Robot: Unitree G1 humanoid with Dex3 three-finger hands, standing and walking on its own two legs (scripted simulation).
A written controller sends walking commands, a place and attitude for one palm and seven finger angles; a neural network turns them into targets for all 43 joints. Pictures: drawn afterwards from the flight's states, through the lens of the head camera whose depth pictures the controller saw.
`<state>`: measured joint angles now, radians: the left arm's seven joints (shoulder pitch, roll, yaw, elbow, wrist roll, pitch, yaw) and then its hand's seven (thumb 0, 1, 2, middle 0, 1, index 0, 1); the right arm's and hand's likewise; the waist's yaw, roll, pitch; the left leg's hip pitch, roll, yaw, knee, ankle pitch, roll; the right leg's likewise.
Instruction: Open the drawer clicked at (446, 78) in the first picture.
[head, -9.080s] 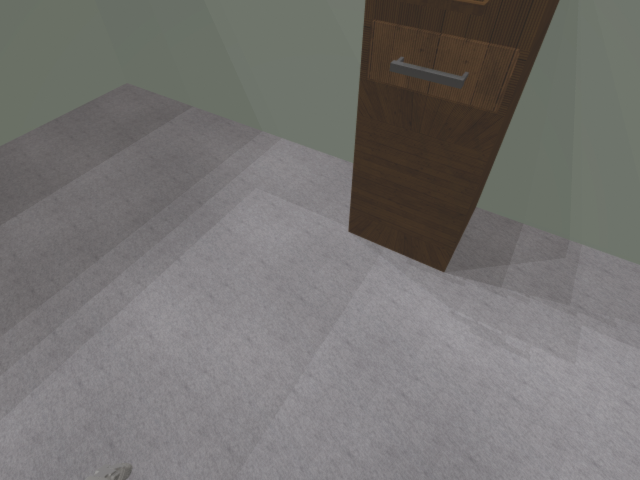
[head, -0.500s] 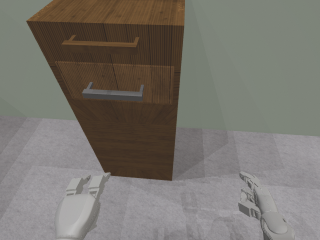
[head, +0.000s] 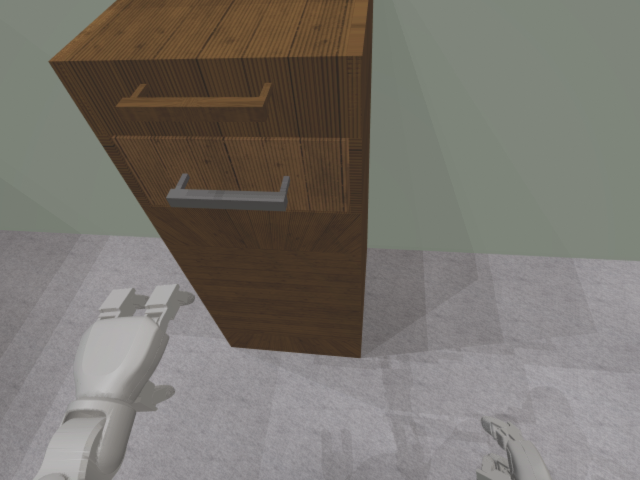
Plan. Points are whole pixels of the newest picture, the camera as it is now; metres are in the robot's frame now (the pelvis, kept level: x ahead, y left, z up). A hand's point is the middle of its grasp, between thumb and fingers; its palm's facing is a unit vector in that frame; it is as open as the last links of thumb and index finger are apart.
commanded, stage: raise the hand with hooked fingers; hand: left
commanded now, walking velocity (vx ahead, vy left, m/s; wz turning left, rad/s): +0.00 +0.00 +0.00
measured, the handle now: (230, 190) +0.53 +0.23 +0.02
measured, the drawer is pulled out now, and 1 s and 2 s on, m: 0.00 0.00 0.00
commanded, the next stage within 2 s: move the hooked fingers above the handle in 0.96 s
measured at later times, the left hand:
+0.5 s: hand (110, 277) +0.29 +0.27 +0.13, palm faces +0.07 -0.06 -1.00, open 13.8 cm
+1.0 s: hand (95, 274) +0.28 +0.28 +0.14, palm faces +0.09 -0.06 -0.99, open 13.9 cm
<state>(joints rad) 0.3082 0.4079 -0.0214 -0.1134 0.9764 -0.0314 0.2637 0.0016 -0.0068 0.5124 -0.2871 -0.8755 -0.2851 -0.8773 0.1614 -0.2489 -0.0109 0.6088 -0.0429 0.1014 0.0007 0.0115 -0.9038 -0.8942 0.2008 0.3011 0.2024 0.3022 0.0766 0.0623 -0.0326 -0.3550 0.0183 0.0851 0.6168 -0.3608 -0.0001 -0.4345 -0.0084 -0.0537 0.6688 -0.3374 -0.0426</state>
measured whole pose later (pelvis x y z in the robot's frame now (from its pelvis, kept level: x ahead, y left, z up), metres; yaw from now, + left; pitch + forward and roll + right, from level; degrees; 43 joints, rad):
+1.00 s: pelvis -0.02 +0.03 +0.02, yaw +1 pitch +0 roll +0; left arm -0.13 0.53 -0.02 0.01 0.88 -0.04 0.00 0.00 -0.50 0.30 -0.32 -1.20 -0.32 -1.20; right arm 0.15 -0.27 -0.01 0.65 0.02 0.13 0.01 0.01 -0.91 -0.89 0.20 0.30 0.20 0.30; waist 0.09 0.09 0.02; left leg -0.18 -0.03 0.07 0.39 -0.22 0.04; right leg -0.24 -0.04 -0.06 0.42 -0.19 0.00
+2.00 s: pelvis -0.01 +0.02 +0.01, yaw +1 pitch +7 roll +1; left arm -0.56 0.47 -0.10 0.60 0.98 -0.09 0.08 0.00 -0.49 0.30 -0.32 -1.20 -0.32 -1.20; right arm 0.22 -0.26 -0.03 0.67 0.04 0.13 -0.03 0.01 -0.91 -0.89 0.20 0.30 0.20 0.30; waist 0.02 0.06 -0.04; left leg -0.32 0.00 0.08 0.47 -0.27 0.02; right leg -0.38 -0.02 -0.06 0.51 -0.24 -0.02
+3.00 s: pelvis +0.01 +0.02 +0.00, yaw +0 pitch +13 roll +0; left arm -0.78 0.48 -0.08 0.91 1.04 -0.08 0.17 0.00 -0.49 0.30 -0.32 -1.20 -0.32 -1.20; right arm 0.35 -0.27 -0.07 0.69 0.02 0.14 -0.02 0.01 -0.91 -0.89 0.20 0.30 0.20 0.30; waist -0.06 0.05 -0.09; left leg -0.47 0.01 0.09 0.57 -0.33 0.03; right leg -0.53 -0.01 -0.04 0.57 -0.27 -0.02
